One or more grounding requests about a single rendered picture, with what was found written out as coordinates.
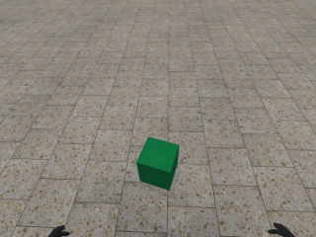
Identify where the right robot hand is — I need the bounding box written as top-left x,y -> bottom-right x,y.
268,222 -> 295,237

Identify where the carton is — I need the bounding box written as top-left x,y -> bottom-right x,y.
136,136 -> 180,191

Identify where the left robot hand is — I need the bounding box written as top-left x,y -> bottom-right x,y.
47,225 -> 70,237

